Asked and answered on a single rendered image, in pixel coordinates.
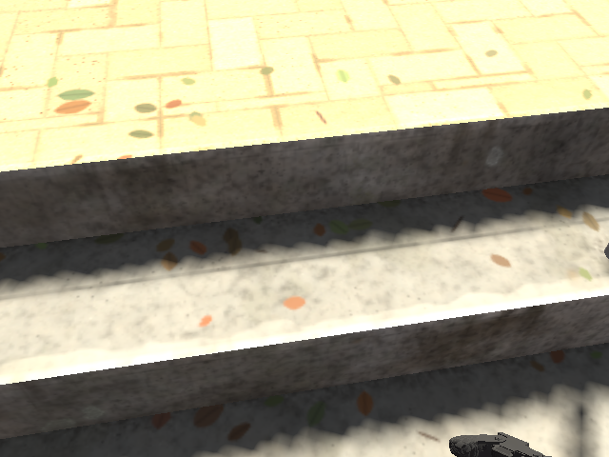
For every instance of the right robot hand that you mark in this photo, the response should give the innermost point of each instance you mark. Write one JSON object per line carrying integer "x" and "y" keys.
{"x": 483, "y": 445}

